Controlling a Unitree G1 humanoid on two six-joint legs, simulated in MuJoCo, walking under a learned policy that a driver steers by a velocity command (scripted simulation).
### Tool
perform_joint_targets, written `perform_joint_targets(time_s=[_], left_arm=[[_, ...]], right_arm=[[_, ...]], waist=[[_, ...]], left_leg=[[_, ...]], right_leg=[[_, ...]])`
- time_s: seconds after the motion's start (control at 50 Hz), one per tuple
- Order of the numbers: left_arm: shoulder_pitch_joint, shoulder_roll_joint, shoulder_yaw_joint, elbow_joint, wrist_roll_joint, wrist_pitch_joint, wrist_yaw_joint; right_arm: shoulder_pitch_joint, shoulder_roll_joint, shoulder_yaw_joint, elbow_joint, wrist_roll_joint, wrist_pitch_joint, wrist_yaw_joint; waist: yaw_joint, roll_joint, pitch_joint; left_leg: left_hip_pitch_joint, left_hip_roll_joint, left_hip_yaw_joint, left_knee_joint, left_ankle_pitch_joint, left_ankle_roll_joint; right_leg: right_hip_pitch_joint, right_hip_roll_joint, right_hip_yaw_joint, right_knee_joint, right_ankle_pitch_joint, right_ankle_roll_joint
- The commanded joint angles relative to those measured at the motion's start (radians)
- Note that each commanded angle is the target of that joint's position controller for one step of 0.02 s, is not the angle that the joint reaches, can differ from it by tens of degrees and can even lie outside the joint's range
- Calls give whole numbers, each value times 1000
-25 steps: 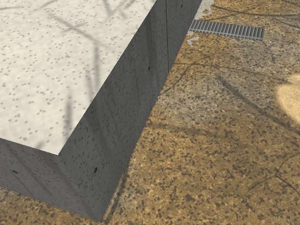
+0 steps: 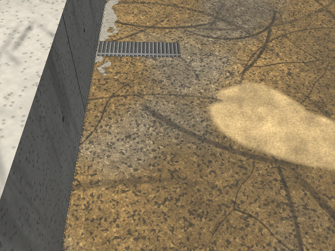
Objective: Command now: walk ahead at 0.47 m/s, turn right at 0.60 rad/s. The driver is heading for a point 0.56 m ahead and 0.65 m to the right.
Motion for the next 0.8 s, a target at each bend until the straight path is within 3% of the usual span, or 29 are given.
perform_joint_targets(time_s=[0.02, 0.08, 0.1, 0.14, 0.18, 0.2, 0.22, 0.24, 0.26, 0.28, 0.3, 0.32, 0.34, 0.36, 0.4, 0.46, 0.52, 0.6, 0.68, 0.7, 0.72, 0.74, 0.76, 0.78, 0.8], left_arm=[[-110, 16, -5, -117, 5, -19, -17], [-174, 0, -13, -137, 4, -19, -42], [-177, -3, -14, -139, -3, -18, -46], [-212, 11, -12, -155, -1, -22, -54], [-165, 50, 9, -156, 7, -22, -56], [-59, 87, 30, -134, 4, -19, -54], [112, 135, 61, -92, -1, -14, -42], [239, 197, 79, -58, -14, 2, -17], [167, 292, 84, -107, -15, -7, -12], [199, 185, 59, -111, -9, -19, -16], [174, 149, 46, -90, 2, -32, -16], [115, 133, 39, -89, 2, -42, -17], [51, 104, 29, -91, 4, -48, -14], [14, 98, 25, -100, 14, -48, -9], [-1, 95, 24, -83, 14, -54, -1], [44, 101, 21, -35, 14, -60, 15], [82, 104, 17, 3, 2, -60, 18], [163, 123, 19, 56, -6, -59, 15], [171, 132, 28, 84, -4, -38, 21], [157, 133, 28, 83, -4, -33, 23], [149, 114, 19, 79, 2, -30, 22], [176, 68, 0, 55, 25, -31, 23], [336, -20, -26, 70, 3, -46, 19], [279, 72, -11, 78, -14, -55, 20], [150, 125, 5, 48, -28, -60, 19]], right_arm=[[-51, -163, -32, -56, 3, -10, -8], [-25, -196, -38, -38, 14, -3, -15], [-24, -201, -40, -34, 27, 0, -14], [-12, -215, -46, -20, 33, 6, -5], [-4, -259, -57, -10, 37, 21, -12], [-6, -275, -62, -9, 37, 30, -17], [-14, -266, -56, -16, 39, 31, -21], [27, -179, -26, -37, 9, 21, -17], [109, -95, 9, -102, 1, -11, -4], [-31, -209, -17, -119, 37, -45, 9], [-117, -211, -17, -154, 61, -57, 15], [-131, -192, -12, -153, 43, -61, 9], [-125, -196, -18, -143, 21, -56, 1], [-100, -197, -22, -132, 11, -42, 3], [-77, -167, -17, -119, -2, -20, 5], [-161, -126, -2, -140, -10, -8, 7], [-284, -86, 15, -169, -7, -18, 16], [-395, -108, 11, -205, 16, -29, 34], [-352, -144, -6, -215, 13, -28, 44], [-283, -160, -17, -202, 10, -28, 41], [-161, -191, -34, -176, 7, -28, 35], [-6, -248, -46, -165, -7, -24, 32], [64, -284, -61, -123, -1, -16, 39], [88, -190, -39, -124, 20, -11, 41], [19, -158, -28, -131, 20, -7, 34]], waist=[[0, 164, 61], [-12, 139, 93], [-4, 153, 92], [-1, 154, 80], [53, 174, 11], [117, 175, -52], [210, 145, -136], [225, -19, -222], [103, -237, -377], [199, -81, -403], [186, -39, -252], [132, 71, -151], [91, 66, -104], [56, 28, -67], [30, 27, -47], [58, 33, -17], [110, 19, 1], [159, 1, 35], [121, -43, 19], [80, -47, -25], [17, -30, -125], [-31, 77, -290], [24, 368, -423], [-20, 268, -364], [-33, 176, -205]], left_leg=[[2, 238, -92, -148, 266, 129], [10, 248, -21, -154, 301, 115], [37, 255, 5, -142, 333, 112], [81, 277, 47, -96, 499, 105], [128, 285, 84, 69, 910, 88], [111, 281, 100, 227, 1037, 76], [-1, 253, 119, 444, 996, 47], [-281, 193, 97, 758, 353, 11], [-638, -16, -41, 1110, -339, -29], [-730, 25, -212, 1155, -282, -16], [-769, 58, -196, 1107, -197, 3], [-722, 101, -193, 1007, -117, 3], [-657, 125, -192, 919, -79, -7], [-601, 140, -197, 883, -57, -18], [-555, 141, -167, 823, -26, -49], [-567, 131, -134, 651, 136, -88], [-477, 87, -110, 397, 385, -77], [-488, 61, -123, 251, 417, -46], [-478, 43, -120, 202, 222, 14], [-377, 15, -91, 178, 198, 38], [-186, 25, -84, 174, 249, 73], [128, 196, -267, 239, 315, 148], [447, 404, -725, 135, 58, 302], [422, 403, -841, 37, -164, 282], [295, 367, -693, 13, -162, 242]], right_leg=[[-88, -24, -24, -138, 139, 11], [-18, -11, -70, -288, 208, -6], [-2, -13, -78, -320, 202, -14], [55, 9, -121, -382, 149, -48], [184, 84, -184, -403, 33, -91], [327, 122, -201, -431, 13, -123], [581, 145, -181, -500, 85, -165], [895, -13, 76, -504, 90, -227], [1143, -266, 698, -636, -127, -445], [1110, -264, 733, -741, -202, -417], [984, -235, 598, -759, -166, -369], [812, -192, 492, -769, -66, -333], [690, -153, 411, -785, 27, -313], [592, -126, 362, -813, 90, -306], [490, -107, 296, -837, 219, -311], [427, -70, 179, -853, 338, -295], [384, -19, 106, -850, 236, -236], [502, -85, 169, -831, 132, -232], [680, -155, 219, -721, 357, -195], [692, -133, 199, -640, 527, -178], [661, -80, 155, -486, 615, -151], [479, -7, 119, -208, 372, -112], [127, 157, 56, 130, -339, -37], [-9, 118, 132, 242, -381, -39], [-64, 71, 102, 259, -297, -41]])
Next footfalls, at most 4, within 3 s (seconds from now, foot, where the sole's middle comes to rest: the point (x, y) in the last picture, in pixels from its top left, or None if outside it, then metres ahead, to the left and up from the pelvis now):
0.24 right None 0.29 -0.15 -0.78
0.72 left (165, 214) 0.64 -0.04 -0.78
1.28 right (234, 173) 0.82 -0.37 -0.78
1.74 left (223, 115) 1.18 -0.38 -0.78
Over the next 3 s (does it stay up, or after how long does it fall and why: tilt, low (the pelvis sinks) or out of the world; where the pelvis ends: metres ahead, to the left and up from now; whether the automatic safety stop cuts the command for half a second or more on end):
stays up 1.17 -0.58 -0.01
